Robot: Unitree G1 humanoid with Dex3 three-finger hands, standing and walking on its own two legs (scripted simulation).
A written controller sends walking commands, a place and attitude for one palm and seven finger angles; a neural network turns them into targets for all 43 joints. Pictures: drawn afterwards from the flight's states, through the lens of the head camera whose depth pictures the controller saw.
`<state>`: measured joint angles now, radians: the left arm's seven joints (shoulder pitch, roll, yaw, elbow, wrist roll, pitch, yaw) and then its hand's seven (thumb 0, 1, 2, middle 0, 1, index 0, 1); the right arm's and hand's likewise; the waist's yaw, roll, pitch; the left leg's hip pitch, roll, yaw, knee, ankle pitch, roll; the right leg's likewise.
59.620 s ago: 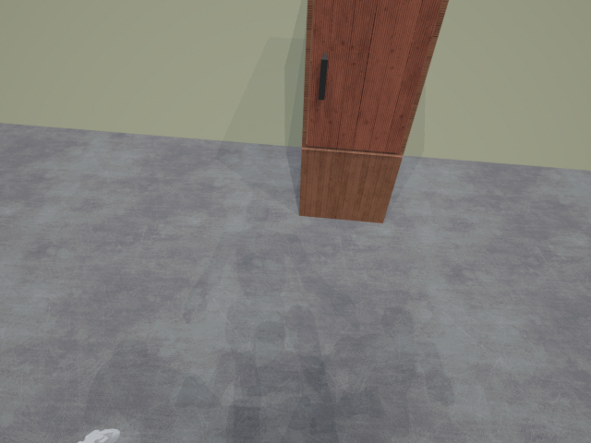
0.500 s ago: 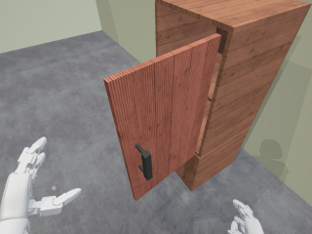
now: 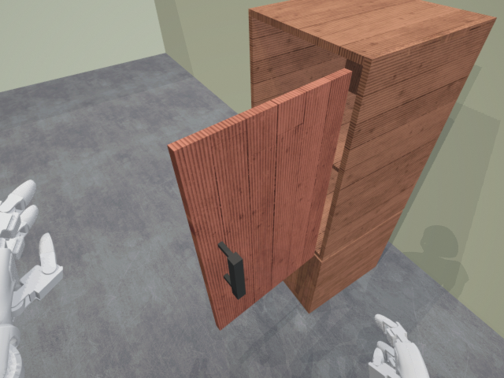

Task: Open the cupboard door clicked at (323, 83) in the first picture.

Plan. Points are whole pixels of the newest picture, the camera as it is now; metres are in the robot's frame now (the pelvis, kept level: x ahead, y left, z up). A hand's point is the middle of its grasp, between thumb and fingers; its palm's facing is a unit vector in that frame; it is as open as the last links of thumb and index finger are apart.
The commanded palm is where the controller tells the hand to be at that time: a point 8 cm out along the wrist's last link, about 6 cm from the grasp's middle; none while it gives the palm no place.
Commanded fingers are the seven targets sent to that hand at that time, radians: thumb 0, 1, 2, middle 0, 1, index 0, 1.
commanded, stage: draw the hand back to the body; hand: left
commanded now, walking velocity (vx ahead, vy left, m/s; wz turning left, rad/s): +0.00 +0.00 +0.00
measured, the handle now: (231, 270) +0.33 +0.09 -0.06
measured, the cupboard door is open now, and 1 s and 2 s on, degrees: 96 96 96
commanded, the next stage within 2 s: step back with the hand held close in 0.20 s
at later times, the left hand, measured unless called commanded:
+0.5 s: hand (64, 272) +0.19 +0.26 +0.15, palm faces +0.41 -0.79 -0.45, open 7.4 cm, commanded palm +0.13 +0.29 +0.18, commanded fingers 0.00 0.90 0.90 -0.20 -0.30 -0.20 -0.30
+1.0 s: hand (5, 338) +0.11 +0.29 +0.14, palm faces +0.47 -0.74 -0.48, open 7.4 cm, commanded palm +0.05 +0.32 +0.18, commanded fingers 0.00 0.90 0.90 -0.20 -0.30 -0.20 -0.30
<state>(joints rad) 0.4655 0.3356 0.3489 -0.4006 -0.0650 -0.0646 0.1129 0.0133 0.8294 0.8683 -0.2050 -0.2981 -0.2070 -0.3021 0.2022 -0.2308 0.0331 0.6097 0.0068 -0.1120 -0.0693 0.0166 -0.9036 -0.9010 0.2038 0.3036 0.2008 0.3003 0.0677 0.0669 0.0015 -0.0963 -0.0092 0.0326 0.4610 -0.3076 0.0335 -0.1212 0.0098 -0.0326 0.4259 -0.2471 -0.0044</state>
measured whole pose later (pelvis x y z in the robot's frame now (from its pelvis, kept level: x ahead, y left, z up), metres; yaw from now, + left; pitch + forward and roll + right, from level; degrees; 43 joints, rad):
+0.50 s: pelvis -0.02 +0.00 +0.00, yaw -1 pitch -1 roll -1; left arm 0.48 0.35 0.38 -0.37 -0.04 -0.13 0.11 0.02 0.90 0.90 -0.21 -0.30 -0.21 -0.30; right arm 0.16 -0.24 0.02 0.60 0.00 -0.07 -0.07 0.02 -0.90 -0.90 0.20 0.30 0.20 0.30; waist 0.03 0.06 0.02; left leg -0.16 0.02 0.05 0.44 -0.27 0.03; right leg -0.16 0.04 -0.02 0.35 -0.17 -0.01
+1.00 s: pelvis -0.09 +0.02 -0.02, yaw +0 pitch -2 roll -1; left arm 0.52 0.36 0.42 -0.48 0.03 -0.17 0.17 0.02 0.89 0.90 -0.21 -0.30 -0.21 -0.30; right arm 0.23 -0.21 0.00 0.53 -0.03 -0.04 -0.10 0.02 -0.90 -0.90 0.21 0.30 0.20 0.30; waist 0.00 0.00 0.04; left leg -0.35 -0.03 0.06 0.64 -0.27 0.08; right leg -0.36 0.00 0.04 0.61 -0.22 0.03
